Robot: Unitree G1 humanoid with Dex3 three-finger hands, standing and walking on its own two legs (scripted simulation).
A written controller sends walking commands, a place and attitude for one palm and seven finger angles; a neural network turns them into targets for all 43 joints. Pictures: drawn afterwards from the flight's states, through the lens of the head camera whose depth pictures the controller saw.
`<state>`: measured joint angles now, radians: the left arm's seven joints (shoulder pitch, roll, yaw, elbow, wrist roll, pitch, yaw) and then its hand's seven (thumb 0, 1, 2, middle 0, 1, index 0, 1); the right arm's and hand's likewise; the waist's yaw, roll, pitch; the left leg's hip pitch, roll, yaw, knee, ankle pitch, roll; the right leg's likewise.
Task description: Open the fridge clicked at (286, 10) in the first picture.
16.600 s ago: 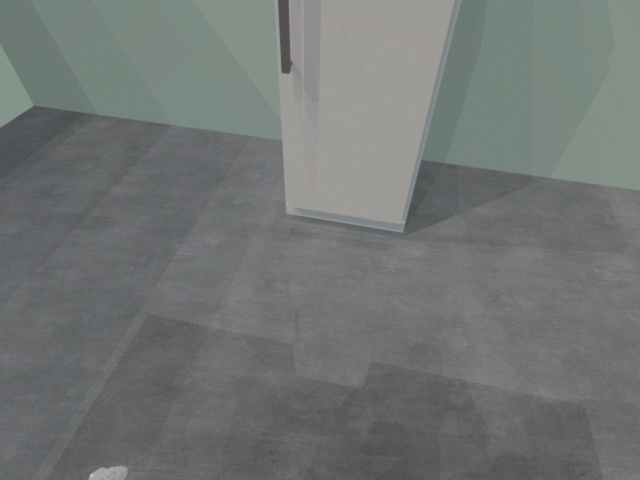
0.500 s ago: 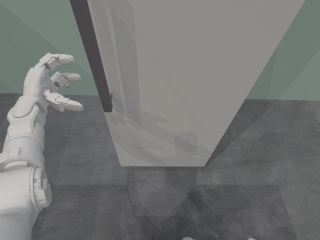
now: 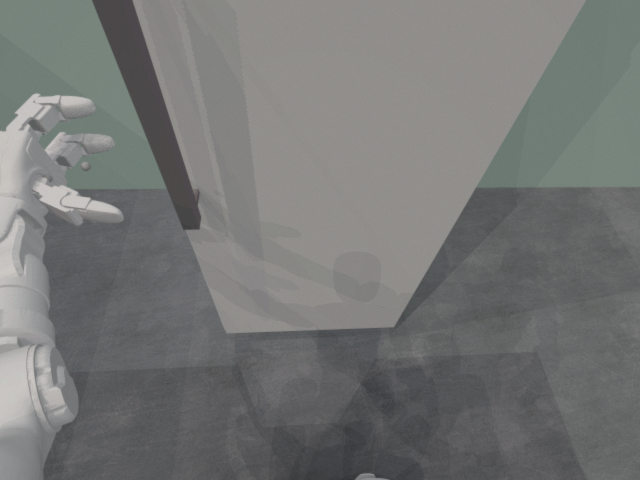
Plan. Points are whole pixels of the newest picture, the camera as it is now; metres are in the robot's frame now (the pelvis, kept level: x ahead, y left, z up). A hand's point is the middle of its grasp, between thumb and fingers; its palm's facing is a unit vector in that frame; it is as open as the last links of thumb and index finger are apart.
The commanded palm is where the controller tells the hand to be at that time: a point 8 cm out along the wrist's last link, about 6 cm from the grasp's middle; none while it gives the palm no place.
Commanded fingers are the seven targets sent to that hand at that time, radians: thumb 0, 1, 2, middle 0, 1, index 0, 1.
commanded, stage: move the hooked fingers beside the handle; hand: left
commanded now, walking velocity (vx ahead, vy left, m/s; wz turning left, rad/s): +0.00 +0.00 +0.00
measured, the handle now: (157, 101) +0.51 +0.18 +0.17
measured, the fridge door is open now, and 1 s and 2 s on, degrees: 0 0 0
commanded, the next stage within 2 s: feel for the door with the fingertips in 0.94 s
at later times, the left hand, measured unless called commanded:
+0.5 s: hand (106, 170) +0.46 +0.25 +0.11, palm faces +0.03 -1.00 -0.01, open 13.9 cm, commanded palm +0.43 +0.30 +0.12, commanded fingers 0.00 -0.50 0.30 -0.30 -1.20 -0.30 -1.20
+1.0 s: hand (101, 168) +0.45 +0.25 +0.13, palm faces +0.04 -1.00 +0.00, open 13.9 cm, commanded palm +0.42 +0.29 +0.12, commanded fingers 0.00 -0.50 0.30 -0.30 -1.20 -0.30 -1.20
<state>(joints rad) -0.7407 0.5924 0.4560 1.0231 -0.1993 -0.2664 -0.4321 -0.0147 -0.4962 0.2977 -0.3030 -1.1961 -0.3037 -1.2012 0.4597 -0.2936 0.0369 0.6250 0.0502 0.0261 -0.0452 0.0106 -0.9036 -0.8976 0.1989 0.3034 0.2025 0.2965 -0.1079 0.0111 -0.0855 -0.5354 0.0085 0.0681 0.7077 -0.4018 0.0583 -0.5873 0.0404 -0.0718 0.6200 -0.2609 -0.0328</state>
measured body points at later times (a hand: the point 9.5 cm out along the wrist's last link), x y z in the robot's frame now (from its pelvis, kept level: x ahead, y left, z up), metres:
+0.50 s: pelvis -0.01 +0.01 +0.00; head +0.07 +0.02 +0.44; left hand +0.45 +0.30 +0.12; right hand +0.04 -0.26 -0.11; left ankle -0.04 +0.07 -0.72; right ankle +0.02 -0.10 -0.72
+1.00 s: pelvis +0.00 +0.01 +0.00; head +0.06 +0.02 +0.44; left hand +0.44 +0.30 +0.13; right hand +0.04 -0.26 -0.11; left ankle -0.04 +0.07 -0.72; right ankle +0.02 -0.10 -0.72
